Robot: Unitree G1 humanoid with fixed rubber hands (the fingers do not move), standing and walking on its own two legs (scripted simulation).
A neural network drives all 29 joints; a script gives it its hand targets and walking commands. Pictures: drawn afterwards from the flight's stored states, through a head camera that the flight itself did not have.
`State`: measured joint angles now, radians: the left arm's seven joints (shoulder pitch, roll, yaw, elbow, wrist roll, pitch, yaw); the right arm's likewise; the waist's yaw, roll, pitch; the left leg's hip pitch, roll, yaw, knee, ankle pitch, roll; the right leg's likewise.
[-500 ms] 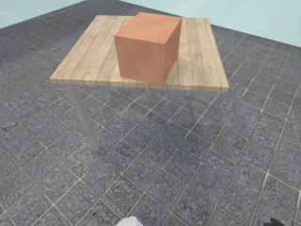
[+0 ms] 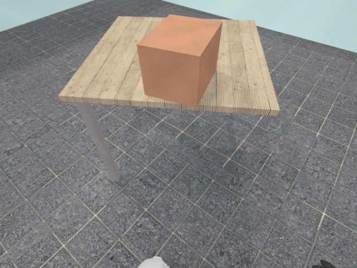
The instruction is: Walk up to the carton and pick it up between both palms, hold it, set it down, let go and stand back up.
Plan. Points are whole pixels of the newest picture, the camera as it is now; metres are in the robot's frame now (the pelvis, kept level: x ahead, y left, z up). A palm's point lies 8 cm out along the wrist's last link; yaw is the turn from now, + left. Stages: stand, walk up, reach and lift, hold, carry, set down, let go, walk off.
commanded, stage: walk up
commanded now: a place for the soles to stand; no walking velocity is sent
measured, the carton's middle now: (182, 59) +0.80 +0.03 +0.06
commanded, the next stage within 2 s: none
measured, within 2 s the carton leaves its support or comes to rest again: neither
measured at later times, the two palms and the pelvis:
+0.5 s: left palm out of the picture +0.11 +0.33 -0.09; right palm out of the picture +0.12 -0.30 -0.08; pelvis +0.02 +0.01 +0.00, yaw +0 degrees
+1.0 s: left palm (28, 267) +0.15 +0.37 -0.09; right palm (310, 250) +0.20 -0.27 -0.06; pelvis +0.09 +0.05 +0.00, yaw +0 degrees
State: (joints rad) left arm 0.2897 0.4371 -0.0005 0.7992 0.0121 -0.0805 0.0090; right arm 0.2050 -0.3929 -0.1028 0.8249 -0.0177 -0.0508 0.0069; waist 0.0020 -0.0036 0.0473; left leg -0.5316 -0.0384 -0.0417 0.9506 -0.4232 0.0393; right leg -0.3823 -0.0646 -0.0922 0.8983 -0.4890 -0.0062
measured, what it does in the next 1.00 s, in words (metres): walks ahead: left foot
